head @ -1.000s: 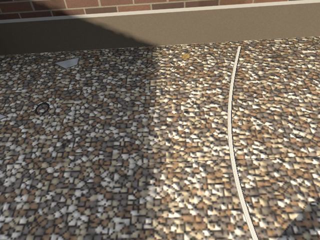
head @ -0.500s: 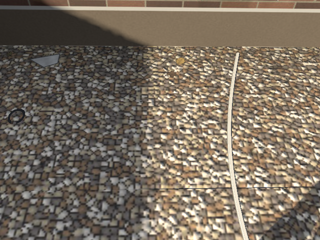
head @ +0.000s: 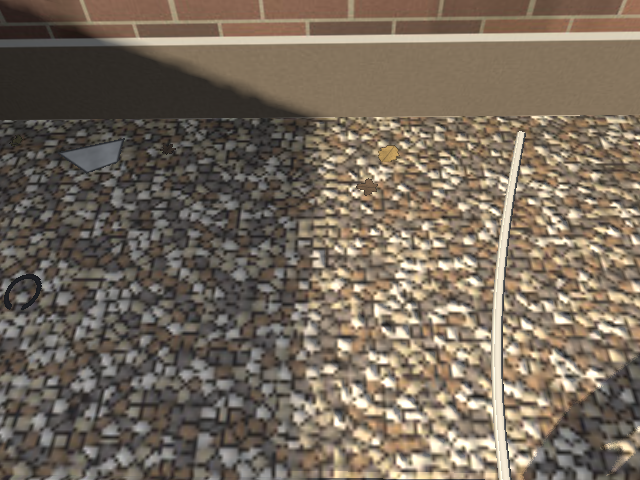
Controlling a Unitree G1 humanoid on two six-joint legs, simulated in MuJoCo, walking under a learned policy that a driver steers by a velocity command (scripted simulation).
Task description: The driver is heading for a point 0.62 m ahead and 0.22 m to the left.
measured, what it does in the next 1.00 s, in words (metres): walks ahead, turning left: left foot, then right foot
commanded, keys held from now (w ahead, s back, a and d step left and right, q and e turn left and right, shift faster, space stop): q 0.82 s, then no key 0.18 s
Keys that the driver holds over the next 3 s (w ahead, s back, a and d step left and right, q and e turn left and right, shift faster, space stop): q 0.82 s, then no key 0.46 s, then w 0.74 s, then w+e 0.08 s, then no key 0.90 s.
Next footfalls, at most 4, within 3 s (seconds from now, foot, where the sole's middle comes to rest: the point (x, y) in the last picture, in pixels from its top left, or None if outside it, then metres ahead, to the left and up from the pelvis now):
0.34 left None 0.16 0.15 -0.77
0.80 right None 0.23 -0.06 -0.77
1.16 left None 0.08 0.16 -0.77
1.60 right None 0.29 -0.01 -0.77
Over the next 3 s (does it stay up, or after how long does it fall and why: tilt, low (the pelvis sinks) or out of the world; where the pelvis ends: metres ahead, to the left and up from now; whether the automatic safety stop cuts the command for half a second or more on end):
stays up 0.57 0.27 0.00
